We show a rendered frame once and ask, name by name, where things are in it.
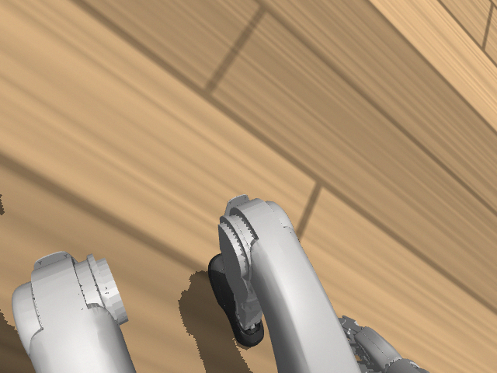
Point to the right robot foot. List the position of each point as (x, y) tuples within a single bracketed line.
[(225, 299)]

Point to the right robot arm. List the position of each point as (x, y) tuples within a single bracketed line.
[(405, 366)]

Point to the right robot hand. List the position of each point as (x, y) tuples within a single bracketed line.
[(375, 352)]

